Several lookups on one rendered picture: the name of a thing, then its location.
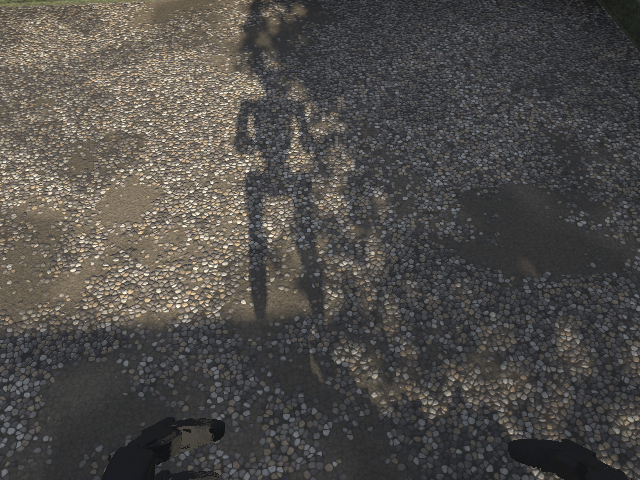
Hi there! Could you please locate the left robot hand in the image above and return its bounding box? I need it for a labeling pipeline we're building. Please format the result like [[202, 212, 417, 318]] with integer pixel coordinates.
[[101, 417, 225, 480]]

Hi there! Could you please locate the right robot hand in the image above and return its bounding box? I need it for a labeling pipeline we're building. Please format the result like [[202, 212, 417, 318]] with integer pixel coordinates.
[[508, 439, 633, 480]]

